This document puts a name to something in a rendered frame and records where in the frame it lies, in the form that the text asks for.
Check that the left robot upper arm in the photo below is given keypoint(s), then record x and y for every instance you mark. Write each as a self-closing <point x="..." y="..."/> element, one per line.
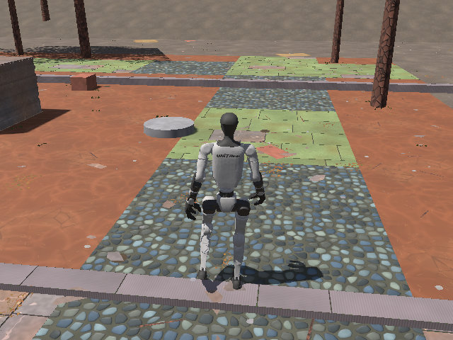
<point x="202" y="161"/>

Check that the right robot upper arm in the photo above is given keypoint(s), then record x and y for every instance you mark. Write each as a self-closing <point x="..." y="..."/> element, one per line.
<point x="250" y="151"/>

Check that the robot left hand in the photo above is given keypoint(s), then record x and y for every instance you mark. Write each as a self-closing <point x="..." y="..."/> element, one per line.
<point x="189" y="210"/>

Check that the left robot thigh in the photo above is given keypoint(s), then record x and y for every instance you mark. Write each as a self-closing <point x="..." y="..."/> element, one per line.
<point x="209" y="205"/>

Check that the robot right hand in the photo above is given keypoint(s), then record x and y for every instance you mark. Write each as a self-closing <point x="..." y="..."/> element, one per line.
<point x="255" y="195"/>

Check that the robot right forearm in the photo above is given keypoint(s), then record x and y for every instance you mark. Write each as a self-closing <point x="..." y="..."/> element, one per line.
<point x="259" y="186"/>

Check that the humanoid robot head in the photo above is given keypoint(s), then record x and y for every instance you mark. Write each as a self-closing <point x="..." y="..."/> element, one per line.
<point x="229" y="122"/>

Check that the robot left forearm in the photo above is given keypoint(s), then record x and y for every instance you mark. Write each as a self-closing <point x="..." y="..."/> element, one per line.
<point x="193" y="192"/>

